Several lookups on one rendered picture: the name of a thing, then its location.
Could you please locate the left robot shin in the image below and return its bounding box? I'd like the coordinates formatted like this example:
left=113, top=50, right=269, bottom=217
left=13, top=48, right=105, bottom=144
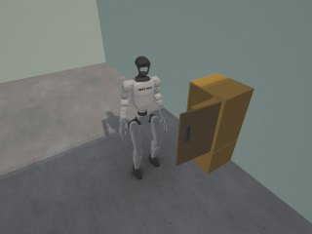
left=151, top=145, right=161, bottom=159

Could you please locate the robot left hand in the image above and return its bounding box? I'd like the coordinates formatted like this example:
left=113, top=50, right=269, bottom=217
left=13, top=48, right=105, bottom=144
left=160, top=116, right=170, bottom=131

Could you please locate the robot torso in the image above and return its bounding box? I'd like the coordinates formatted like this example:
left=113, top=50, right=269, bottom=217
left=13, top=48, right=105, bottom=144
left=130, top=76, right=155, bottom=125

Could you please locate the robot right upper arm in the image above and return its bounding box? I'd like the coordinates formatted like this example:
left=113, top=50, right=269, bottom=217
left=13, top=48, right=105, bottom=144
left=121, top=80, right=134, bottom=106

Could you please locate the right robot forearm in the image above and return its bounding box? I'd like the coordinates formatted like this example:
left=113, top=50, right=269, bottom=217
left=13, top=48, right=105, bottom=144
left=119, top=100, right=127, bottom=127

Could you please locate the left robot forearm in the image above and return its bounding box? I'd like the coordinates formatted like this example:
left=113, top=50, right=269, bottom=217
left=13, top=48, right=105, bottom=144
left=156, top=97, right=166, bottom=117

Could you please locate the robot left upper arm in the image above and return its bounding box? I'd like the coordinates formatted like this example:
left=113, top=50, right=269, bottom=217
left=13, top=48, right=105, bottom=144
left=151, top=76, right=162, bottom=100

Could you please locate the cupboard door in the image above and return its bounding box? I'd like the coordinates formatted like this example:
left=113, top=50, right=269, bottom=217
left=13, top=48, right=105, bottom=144
left=175, top=101, right=222, bottom=166

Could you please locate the handle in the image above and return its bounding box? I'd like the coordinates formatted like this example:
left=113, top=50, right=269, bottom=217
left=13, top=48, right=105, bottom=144
left=183, top=123, right=191, bottom=142

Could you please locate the robot right hand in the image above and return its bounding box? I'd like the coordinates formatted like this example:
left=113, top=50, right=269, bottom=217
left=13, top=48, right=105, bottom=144
left=119, top=126, right=128, bottom=142

